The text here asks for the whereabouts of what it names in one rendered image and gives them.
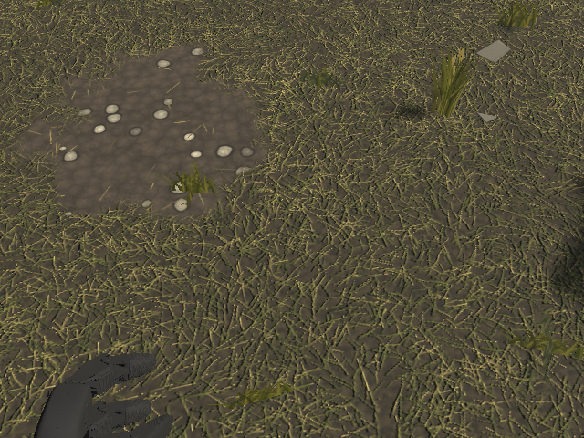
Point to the robot left hand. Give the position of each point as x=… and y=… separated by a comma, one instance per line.
x=69, y=412

